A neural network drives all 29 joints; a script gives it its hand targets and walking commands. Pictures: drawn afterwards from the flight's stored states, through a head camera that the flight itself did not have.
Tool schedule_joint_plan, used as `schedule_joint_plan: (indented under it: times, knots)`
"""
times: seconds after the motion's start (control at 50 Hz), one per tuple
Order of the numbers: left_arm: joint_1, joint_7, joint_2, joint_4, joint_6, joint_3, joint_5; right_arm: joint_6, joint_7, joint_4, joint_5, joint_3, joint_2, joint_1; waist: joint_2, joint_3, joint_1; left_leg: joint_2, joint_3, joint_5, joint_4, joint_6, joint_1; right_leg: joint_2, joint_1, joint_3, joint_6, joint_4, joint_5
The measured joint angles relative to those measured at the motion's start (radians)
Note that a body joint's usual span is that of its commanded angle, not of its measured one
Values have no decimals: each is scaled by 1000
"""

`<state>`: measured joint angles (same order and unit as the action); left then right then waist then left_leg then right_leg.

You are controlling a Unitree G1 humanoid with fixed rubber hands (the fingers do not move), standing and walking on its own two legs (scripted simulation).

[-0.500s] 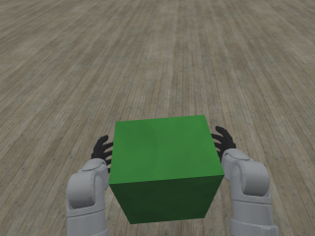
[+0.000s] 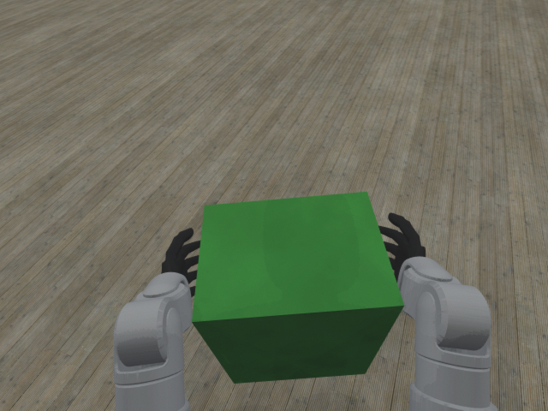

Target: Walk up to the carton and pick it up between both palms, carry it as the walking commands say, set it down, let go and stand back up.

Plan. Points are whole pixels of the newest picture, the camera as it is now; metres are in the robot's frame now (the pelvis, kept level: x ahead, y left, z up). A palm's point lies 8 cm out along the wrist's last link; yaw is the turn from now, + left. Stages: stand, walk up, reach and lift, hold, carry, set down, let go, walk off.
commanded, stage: carry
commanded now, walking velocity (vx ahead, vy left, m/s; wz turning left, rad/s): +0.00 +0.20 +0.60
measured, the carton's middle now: (293, 298) +0.27 -0.01 +0.02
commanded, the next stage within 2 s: none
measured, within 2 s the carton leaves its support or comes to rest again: neither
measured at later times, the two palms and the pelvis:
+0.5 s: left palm (8, 348) +0.19 +0.35 +0.07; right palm (247, 296) +0.26 +0.06 +0.05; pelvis -0.02 +0.16 -0.02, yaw +15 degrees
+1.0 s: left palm out of the picture +0.07 +0.52 +0.08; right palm (97, 335) +0.20 +0.24 +0.08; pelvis -0.10 +0.28 -0.01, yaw +21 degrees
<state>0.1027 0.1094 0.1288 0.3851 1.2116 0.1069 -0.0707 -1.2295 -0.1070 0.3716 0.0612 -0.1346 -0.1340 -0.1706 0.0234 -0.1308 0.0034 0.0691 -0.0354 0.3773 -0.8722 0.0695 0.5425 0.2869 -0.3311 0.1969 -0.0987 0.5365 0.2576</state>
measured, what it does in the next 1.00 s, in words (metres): steps to the left, turning left: left foot, then right foot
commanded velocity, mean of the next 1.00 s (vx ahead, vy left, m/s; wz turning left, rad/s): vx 0.00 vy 0.08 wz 0.25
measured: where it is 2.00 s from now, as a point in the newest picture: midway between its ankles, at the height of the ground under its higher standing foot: outside the picture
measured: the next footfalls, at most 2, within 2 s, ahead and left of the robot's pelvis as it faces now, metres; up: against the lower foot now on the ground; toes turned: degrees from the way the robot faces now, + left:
left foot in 0.08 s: +0.06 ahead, +0.20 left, +0.00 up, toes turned +10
right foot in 0.42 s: +0.06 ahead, +0.08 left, +0.00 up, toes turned +4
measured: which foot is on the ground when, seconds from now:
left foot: up 0.00-0.06, down 0.08-0.44, up 0.46-0.72, down 0.74-1.00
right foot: down 0.00-0.08, up 0.10-0.40, down 0.42-0.76, up 0.78-1.00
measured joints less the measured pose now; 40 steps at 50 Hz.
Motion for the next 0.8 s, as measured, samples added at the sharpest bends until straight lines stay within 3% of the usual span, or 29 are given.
schedule_joint_plan:
  times: [0.04, 0.08, 0.12, 0.18, 0.24, 0.32, 0.4, 0.42, 0.44, 0.48, 0.52, 0.56, 0.66, 0.74, 0.76, 0.8]
  knots:
    - [14, -2, 1, -5, 0, 4, -5, 13, 2, -5, 0, -2, 0, -1, 10, 1, -9, -9, -29, -19, 138, -9, -59, 43, -2, 15, -34, 16, 4]
    - [16, -4, 1, -3, 2, 6, -9, 18, 3, -10, 1, -1, -1, -4, 1, -1, -17, -21, -61, -124, 315, -29, -142, 74, -12, 28, -67, 62, 22]
    - [13, -7, -9, -8, -3, 31, -1, 42, 4, -44, 11, 28, -3, -7, 42, 8, -23, -59, -75, -134, 283, -55, -120, 92, -75, -42, -60, 208, 173]
    - [-21, -7, 0, -11, -12, 46, 9, 38, 6, -68, 23, 45, -3, -8, 3, 37, -27, -60, -54, -90, 218, -97, -73, -24, -198, -95, -48, 508, 374]
    - [-27, 7, -2, 7, -17, 27, 24, 39, 9, -28, 18, 40, 0, 17, -17, 70, -27, -89, -44, -104, 222, -129, -55, -118, -281, -88, -26, 622, 344]
    - [-22, 13, -2, 51, -35, 0, 31, 58, 11, 53, 6, 35, 4, 50, -33, 84, -13, -146, -42, -116, 216, -166, -32, -197, -315, -71, 11, 539, 248]
    - [-32, 11, -2, 64, -40, -18, 31, 66, 11, 92, 3, 39, 6, 87, -78, 49, 3, -196, -34, -122, 212, -191, -21, -247, -234, -73, 55, 318, 137]
    - [-36, 10, -2, 58, -39, -22, 31, 61, 10, 93, 4, 38, 6, 92, -89, 36, 7, -211, -30, -123, 211, -191, -22, -251, -183, -69, 66, 229, 112]
    - [-41, 9, -1, 41, -46, -31, 29, 54, 9, 90, 3, 28, 7, 94, -118, 28, 7, -210, -19, -112, 197, -175, -19, -255, -157, -56, 102, 183, 100]
    - [-44, 5, -1, 4, -51, -41, 26, 45, 7, 81, 5, 20, 8, 109, -121, 17, 15, -202, -31, 15, 47, -106, 17, -221, -132, -31, 140, 172, 86]
    - [-57, 2, -2, -13, -43, -38, 24, 29, 1, 61, 5, 24, 8, 109, -86, 16, 13, -173, -34, 56, -150, -72, 54, -174, -93, -20, 138, 144, 69]
    - [-77, 0, -1, -8, -37, -25, 21, 13, -4, 34, 5, 35, 8, 88, -60, 9, 8, -122, -9, 21, -226, -48, 60, -144, -55, -14, 116, 90, 39]
    - [-29, 3, -2, 10, -23, 8, 10, 20, -4, -12, -3, 20, 1, 2, -22, -4, -8, -31, 14, 13, 8, -22, -35, -70, -28, 1, 66, 31, -8]
    - [-10, -3, -1, -16, -13, 19, -2, 30, 3, -51, 7, 13, -2, -10, -28, -27, -26, -11, -35, -121, 320, -10, -189, -38, -36, 12, 14, 60, -6]
    - [-8, -5, -5, -28, -11, 24, -4, 37, 4, -69, 9, 20, -2, -6, -17, -27, -27, -21, -44, -176, 346, -24, -200, -24, -48, 3, -1, 92, 14]
    - [-26, -8, -9, -52, -6, 41, 1, 49, 5, -114, 22, 47, -1, 9, 8, -15, -33, -39, -58, -138, 303, -48, -191, -36, -74, -54, -10, 166, 130]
